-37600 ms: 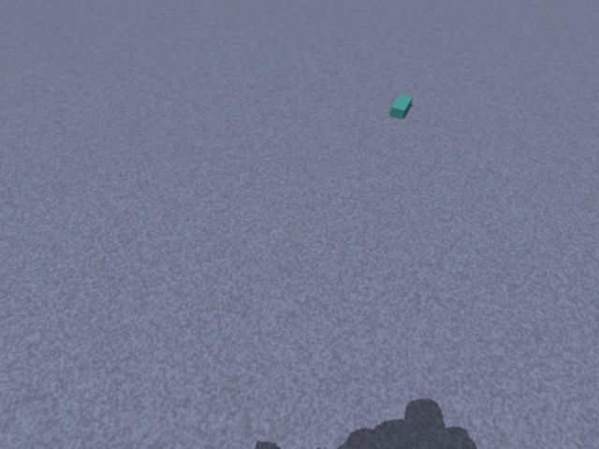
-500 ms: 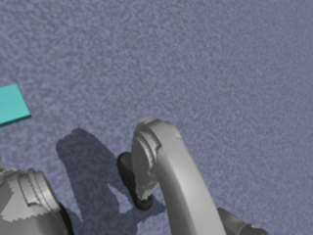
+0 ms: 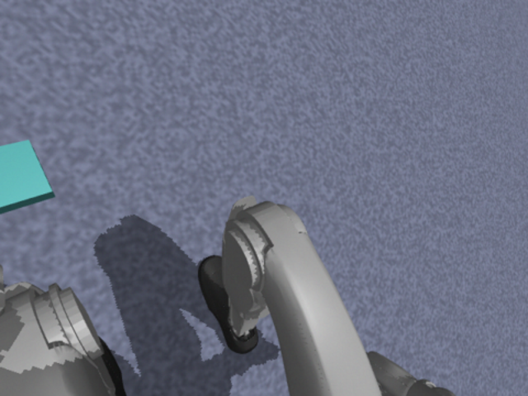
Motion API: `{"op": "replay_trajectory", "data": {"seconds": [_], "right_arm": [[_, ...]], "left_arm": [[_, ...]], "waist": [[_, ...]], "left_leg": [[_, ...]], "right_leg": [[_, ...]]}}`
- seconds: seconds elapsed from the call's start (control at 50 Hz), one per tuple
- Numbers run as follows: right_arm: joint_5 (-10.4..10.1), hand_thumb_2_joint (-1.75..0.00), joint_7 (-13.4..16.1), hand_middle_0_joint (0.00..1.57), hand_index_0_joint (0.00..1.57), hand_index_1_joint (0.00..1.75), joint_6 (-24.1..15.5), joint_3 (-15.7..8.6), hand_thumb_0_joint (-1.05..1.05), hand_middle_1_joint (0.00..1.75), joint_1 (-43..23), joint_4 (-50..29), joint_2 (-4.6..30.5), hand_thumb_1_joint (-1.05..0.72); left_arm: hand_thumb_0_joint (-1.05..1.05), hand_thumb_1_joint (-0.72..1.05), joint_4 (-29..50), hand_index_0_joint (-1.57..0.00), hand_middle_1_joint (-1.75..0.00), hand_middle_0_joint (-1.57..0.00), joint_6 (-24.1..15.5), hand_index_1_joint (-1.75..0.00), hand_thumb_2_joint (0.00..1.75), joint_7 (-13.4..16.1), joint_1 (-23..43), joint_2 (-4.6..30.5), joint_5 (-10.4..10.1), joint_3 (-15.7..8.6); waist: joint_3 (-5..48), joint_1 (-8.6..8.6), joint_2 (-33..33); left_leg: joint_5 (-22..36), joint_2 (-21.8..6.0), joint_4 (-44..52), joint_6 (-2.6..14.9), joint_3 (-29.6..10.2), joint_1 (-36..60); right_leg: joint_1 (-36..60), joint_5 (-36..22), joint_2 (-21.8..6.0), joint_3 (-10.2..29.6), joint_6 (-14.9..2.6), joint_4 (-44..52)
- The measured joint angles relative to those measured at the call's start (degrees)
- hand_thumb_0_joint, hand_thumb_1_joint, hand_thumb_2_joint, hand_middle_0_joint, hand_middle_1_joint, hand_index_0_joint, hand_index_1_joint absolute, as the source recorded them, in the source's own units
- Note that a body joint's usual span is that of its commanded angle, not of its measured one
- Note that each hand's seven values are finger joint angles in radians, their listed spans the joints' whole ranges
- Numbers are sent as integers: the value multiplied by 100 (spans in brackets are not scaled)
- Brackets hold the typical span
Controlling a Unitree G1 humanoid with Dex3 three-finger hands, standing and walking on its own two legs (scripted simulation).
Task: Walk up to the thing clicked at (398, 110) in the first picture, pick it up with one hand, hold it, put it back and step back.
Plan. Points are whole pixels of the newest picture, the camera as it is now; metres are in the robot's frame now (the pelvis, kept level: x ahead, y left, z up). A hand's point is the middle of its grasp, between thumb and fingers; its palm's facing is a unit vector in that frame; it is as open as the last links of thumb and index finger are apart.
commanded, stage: close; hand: left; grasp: from above
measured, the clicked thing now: out of the picture +0.45 +0.23 -0.29
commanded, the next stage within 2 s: settle in 0.20 s
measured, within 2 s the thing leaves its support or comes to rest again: leaves its support in 0.64 s
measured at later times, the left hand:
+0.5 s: hand out of the picture +0.44 +0.24 -0.26, palm faces -0.47 -0.11 -0.88, open 11.7 cm
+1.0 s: hand out of the picture +0.43 +0.25 -0.18, palm faces -0.44 -0.08 -0.89, open 11.6 cm
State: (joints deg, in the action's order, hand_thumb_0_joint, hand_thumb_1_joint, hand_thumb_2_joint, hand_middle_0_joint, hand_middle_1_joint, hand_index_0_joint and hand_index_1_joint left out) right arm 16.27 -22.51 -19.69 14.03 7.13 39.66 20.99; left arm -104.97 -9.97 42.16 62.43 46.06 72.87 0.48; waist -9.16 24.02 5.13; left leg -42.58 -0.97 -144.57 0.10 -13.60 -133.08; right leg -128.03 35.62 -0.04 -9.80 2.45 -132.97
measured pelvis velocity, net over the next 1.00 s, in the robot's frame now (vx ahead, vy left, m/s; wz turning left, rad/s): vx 0.01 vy -0.01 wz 0.08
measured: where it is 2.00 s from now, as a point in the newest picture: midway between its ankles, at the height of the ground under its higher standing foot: (178, 360)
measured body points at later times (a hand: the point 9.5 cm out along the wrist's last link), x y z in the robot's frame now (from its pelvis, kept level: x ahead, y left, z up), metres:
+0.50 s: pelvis +0.00 +0.00 +0.00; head +0.28 +0.11 +0.33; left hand +0.46 +0.24 -0.21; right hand +0.04 -0.25 -0.05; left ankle +0.06 +0.12 -0.28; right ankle +0.12 -0.12 -0.28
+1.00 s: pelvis +0.01 -0.01 +0.02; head +0.24 +0.08 +0.39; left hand +0.45 +0.25 -0.13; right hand +0.08 -0.27 -0.08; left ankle +0.06 +0.12 -0.28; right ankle +0.12 -0.12 -0.28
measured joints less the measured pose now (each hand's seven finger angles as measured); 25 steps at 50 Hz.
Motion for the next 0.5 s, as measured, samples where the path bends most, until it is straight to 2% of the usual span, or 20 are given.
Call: {"op": "replay_trajectory", "data": {"seconds": [0.38,0.5], "right_arm": [[-31,-90,63,20,20,30,60,14,0,30,34,-73,-10,-91],[-65,-90,58,20,20,30,74,-38,0,30,101,-92,-22,-92]], "left_arm": [[0,-24,48,-43,-92,-48,-8,-89,80,-26,-21,21,-5,-40],[0,-25,194,-44,-94,-48,11,-91,79,-145,-47,-2,43,-157]], "waist": [[-1,11,5],[23,-19,-17]], "left_leg": [[-2,-15,14,13,22,17],[7,5,18,-5,23,-15]], "right_leg": [[2,-10,17,20,10,11],[-28,0,0,21,-4,1]]}}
